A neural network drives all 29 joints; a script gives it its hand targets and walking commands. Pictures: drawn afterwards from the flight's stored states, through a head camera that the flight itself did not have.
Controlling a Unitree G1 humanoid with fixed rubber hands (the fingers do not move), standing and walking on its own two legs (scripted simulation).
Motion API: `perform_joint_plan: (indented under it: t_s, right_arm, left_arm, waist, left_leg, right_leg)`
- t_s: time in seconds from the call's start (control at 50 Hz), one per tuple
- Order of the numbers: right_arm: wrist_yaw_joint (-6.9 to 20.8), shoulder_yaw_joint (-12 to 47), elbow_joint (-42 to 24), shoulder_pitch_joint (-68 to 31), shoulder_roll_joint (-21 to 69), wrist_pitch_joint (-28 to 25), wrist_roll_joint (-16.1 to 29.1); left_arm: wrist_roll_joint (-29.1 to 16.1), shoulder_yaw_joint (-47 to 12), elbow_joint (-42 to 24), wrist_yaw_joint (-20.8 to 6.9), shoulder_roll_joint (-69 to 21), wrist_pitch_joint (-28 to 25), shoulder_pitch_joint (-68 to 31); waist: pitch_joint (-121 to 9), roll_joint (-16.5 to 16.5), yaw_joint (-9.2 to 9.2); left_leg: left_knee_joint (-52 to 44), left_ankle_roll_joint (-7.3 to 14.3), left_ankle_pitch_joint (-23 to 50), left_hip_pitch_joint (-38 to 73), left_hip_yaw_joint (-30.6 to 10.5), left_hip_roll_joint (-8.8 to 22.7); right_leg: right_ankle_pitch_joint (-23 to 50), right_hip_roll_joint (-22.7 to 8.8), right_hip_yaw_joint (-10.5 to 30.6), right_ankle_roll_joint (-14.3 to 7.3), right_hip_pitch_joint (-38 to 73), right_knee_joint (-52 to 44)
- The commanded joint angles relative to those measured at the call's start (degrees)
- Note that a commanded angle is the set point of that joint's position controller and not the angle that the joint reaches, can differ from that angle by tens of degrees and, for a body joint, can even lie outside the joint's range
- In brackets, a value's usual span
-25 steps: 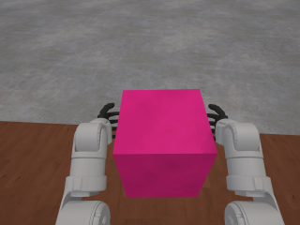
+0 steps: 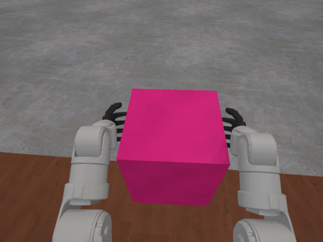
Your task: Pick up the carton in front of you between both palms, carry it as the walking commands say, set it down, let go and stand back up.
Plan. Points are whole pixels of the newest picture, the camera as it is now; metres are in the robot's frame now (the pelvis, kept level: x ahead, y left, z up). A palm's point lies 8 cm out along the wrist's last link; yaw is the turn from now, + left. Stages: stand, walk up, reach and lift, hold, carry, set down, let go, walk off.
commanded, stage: carry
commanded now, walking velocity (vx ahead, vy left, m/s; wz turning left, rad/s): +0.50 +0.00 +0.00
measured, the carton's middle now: (171, 150) +0.36 +0.02 +0.06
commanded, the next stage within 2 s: none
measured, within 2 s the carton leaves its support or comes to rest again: neither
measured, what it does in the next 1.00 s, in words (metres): goes down: right foot 0.05 m lower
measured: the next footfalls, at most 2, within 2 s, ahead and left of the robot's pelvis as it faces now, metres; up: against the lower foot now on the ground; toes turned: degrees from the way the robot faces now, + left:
right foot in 0.50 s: +0.45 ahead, -0.05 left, -0.05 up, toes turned +0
left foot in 1.06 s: +0.77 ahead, +0.06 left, -0.10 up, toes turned +2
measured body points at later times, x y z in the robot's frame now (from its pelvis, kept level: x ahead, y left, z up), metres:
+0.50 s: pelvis +0.30 -0.01 -0.04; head +0.29 -0.01 +0.41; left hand +0.66 +0.14 +0.10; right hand +0.66 -0.17 +0.10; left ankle +0.10 +0.04 -0.70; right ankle +0.41 -0.05 -0.77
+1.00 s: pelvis +0.58 +0.00 -0.06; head +0.60 -0.01 +0.39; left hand +0.93 +0.18 +0.06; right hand +0.95 -0.12 +0.05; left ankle +0.72 +0.09 -0.78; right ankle +0.41 -0.05 -0.77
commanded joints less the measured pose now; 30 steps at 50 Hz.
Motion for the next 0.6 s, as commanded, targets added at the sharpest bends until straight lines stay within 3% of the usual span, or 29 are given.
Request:
perform_joint_plan:
  t_s: [0.0,0.02,0.04,0.06,0.1,0.18,0.22,0.3,0.38,0.42,0.44,0.46,0.48,0.5,0.52,0.54,0.56,0.58]
  right_arm:
    - [12.8,32.2,0.2,-34.2,51.9,-0.7,21.5]
    - [13.4,34.2,-2.5,-38.2,56.3,-1.0,24.5]
    - [14.0,36.2,-5.6,-43.2,59.6,-1.2,27.5]
    - [14.4,37.9,-7.8,-46.7,62.1,-1.4,30.1]
    - [14.8,39.1,-9.7,-48.3,64.4,-1.8,32.7]
    - [15.0,38.9,-9.8,-42.6,64.1,-2.5,32.3]
    - [15.2,39.3,-10.5,-41.1,63.4,-2.8,32.1]
    - [15.2,40.4,-12.6,-40.6,61.0,-2.8,32.2]
    - [15.1,40.0,-9.0,-36.2,58.0,-1.9,30.7]
    - [15.3,39.6,-6.0,-35.8,57.2,-1.6,30.3]
    - [15.4,39.2,-4.5,-36.1,57.0,-1.5,30.2]
    - [15.5,38.8,-3.0,-36.8,56.8,-1.5,30.2]
    - [15.6,38.3,-2.0,-38.1,56.7,-1.4,30.2]
    - [15.6,37.7,0.0,-39.6,58.4,-0.8,30.2]
    - [15.3,36.0,0.6,-40.3,57.9,-0.4,29.9]
    - [14.9,36.2,-1.0,-41.6,58.5,-0.4,29.7]
    - [14.5,36.2,-2.6,-43.8,59.9,-0.8,29.6]
    - [13.9,35.8,-4.0,-44.8,60.8,-1.2,29.1]
  left_arm:
    - [-23.7,-35.3,-2.6,-14.6,-63.2,1.6,-37.4]
    - [-23.2,-35.3,-4.5,-14.1,-64.0,1.3,-39.9]
    - [-22.8,-35.2,-6.0,-13.6,-65.4,1.0,-41.1]
    - [-22.3,-34.9,-7.3,-12.9,-66.0,0.7,-40.9]
    - [-21.0,-34.9,-8.6,-11.7,-66.6,0.4,-38.4]
    - [-19.4,-36.3,-10.3,-10.2,-66.4,-0.6,-34.3]
    - [-18.8,-37.3,-11.5,-9.7,-65.7,-1.0,-33.5]
    - [-18.3,-38.7,-14.1,-9.2,-63.0,-0.9,-33.8]
    - [-16.8,-37.6,-11.6,-9.8,-59.1,0.7,-30.5]
    - [-15.7,-35.8,-8.8,-10.3,-57.3,1.5,-29.0]
    - [-15.2,-34.5,-7.3,-10.6,-56.4,1.7,-28.6]
    - [-14.8,-33.2,-5.9,-10.9,-55.7,1.9,-28.4]
    - [-14.4,-31.7,-4.4,-11.3,-54.5,2.0,-27.7]
    - [-14.0,-29.8,-2.7,-11.5,-52.9,2.2,-29.4]
    - [-14.6,-29.7,-1.3,-11.7,-53.6,2.4,-29.8]
    - [-16.6,-30.9,-1.5,-12.2,-56.8,2.2,-30.4]
    - [-19.0,-32.7,-3.9,-12.9,-60.8,1.9,-34.0]
    - [-21.8,-34.7,-6.8,-13.4,-64.2,1.7,-39.1]
  waist:
    - [-30.4,11.8,-6.88]
    - [-25.1,5.1,-6.33]
    - [-21.6,1.7,-4.67]
    - [-20.0,0.4,-3.17]
    - [-20.3,3.0,-3.21]
    - [-22.7,6.8,-5.87]
    - [-22.9,7.1,-6.89]
    - [-20.9,6.5,-8.21]
    - [-18.3,6.1,-9.50]
    - [-17.7,5.9,-7.86]
    - [-18.3,5.7,-5.68]
    - [-19.8,4.6,-2.38]
    - [-21.9,-1.0,-0.74]
    - [-26.5,-11.8,-1.29]
    - [-29.6,-14.3,1.18]
    - [-29.1,-10.9,1.92]
    - [-24.4,-4.7,1.15]
    - [-20.9,-0.6,-0.47]
  left_leg:
    - [-0.6,16.2,11.0,47.4,-41.8,27.5]
    - [-4.1,12.3,-1.2,37.9,-37.5,23.0]
    - [-5.8,9.2,-1.1,30.4,-33.4,20.5]
    - [-7.3,7.0,-0.4,24.6,-29.5,19.1]
    - [-8.4,4.7,2.8,21.2,-25.3,17.5]
    - [-4.0,2.0,27.9,31.4,-19.1,15.8]
    - [-2.7,1.2,33.4,35.4,-17.0,14.4]
    - [-0.8,0.7,34.5,38.5,-14.0,11.1]
    - [4.0,-0.1,29.8,37.7,-11.6,8.8]
    - [9.8,-1.3,27.6,32.6,-10.0,8.8]
    - [15.2,-2.4,27.9,29.3,-8.4,8.6]
    - [23.9,-3.5,22.5,23.1,-5.9,7.7]
    - [34.4,-3.9,-0.7,10.4,-4.3,5.3]
    - [45.9,-6.7,-34.6,-6.4,-4.2,-1.0]
    - [56.3,-7.0,-38.4,-17.2,-7.6,-1.1]
    - [55.9,-5.1,-34.7,-19.9,-8.8,1.6]
    - [51.7,-4.7,-30.5,-19.3,-8.1,3.2]
    - [46.8,-4.6,-26.9,-17.1,-8.1,4.6]
  right_leg:
    - [-5.9,-1.7,7.7,0.4,-33.9,23.5]
    - [-2.0,-3.9,7.2,-0.1,-33.7,18.6]
    - [1.9,-5.0,7.2,0.1,-31.0,12.5]
    - [3.9,-5.7,6.5,0.7,-26.9,7.8]
    - [7.6,-6.0,4.6,1.8,-23.3,2.8]
    - [17.4,-6.6,2.7,2.3,-30.1,-4.4]
    - [21.6,-6.2,1.7,1.8,-32.3,-7.9]
    - [30.5,-4.1,-1.1,0.7,-31.5,-19.9]
    - [41.1,-1.5,-3.8,-0.8,-23.6,-35.4]
    - [45.2,-1.0,-4.0,-2.3,-13.2,-41.0]
    - [46.4,-1.3,-4.3,-2.7,-5.7,-43.5]
    - [49.0,-3.8,-2.6,-2.9,4.8,-44.9]
    - [63.5,-12.0,4.9,-3.1,17.5,-36.9]
    - [80.9,-26.2,24.8,-11.0,33.2,-28.8]
    - [62.7,-29.9,35.2,-18.2,38.5,-30.9]
    - [37.8,-27.0,37.1,-17.7,33.5,-35.6]
    - [27.7,-23.0,33.7,-14.5,24.7,-38.6]
    - [25.9,-20.9,30.3,-12.0,17.5,-40.4]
